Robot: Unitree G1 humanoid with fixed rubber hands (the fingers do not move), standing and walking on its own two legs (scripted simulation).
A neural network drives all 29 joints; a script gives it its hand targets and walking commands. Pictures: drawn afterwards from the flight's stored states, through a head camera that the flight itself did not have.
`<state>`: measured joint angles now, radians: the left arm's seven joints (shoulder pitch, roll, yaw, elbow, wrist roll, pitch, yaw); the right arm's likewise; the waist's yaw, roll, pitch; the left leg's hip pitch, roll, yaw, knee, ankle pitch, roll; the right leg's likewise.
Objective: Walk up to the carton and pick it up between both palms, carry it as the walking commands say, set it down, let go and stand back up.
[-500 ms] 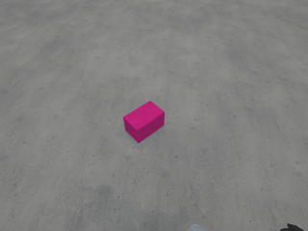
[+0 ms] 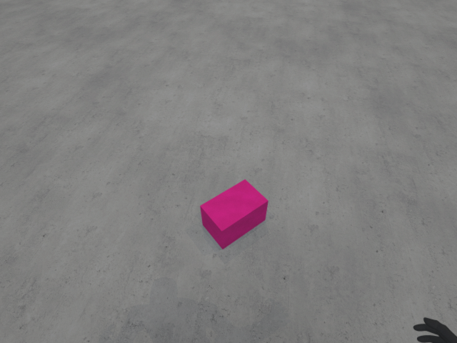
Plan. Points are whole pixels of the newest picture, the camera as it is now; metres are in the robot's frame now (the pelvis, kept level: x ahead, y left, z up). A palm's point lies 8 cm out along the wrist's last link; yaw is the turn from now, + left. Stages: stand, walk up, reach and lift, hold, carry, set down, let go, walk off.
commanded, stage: walk up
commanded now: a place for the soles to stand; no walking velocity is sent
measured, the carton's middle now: (234, 213) +0.85 +0.01 -0.67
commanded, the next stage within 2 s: none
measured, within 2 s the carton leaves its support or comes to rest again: neither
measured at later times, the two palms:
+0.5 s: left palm (49, 297) +0.24 +0.36 -0.05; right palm (411, 285) +0.26 -0.32 -0.07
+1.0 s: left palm (111, 220) +0.42 +0.31 -0.09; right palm (396, 258) +0.33 -0.33 -0.10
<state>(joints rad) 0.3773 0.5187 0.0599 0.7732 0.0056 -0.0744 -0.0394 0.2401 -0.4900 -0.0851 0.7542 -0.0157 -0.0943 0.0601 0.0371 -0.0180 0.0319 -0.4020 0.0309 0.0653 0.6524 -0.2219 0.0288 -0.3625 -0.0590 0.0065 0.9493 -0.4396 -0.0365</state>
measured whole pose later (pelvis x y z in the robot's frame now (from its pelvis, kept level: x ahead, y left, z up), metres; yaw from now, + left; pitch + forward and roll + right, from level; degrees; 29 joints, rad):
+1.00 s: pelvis +0.28 +0.00 +0.00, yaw -2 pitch -2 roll +1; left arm 0.13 0.44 0.03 0.84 0.00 -0.03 -0.02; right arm 0.25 -0.44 -0.02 0.88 0.00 -0.07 -0.01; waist -0.01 -0.01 0.07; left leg -0.29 0.02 0.04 0.72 -0.39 -0.01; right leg -0.41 -0.05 -0.03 0.72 -0.28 0.01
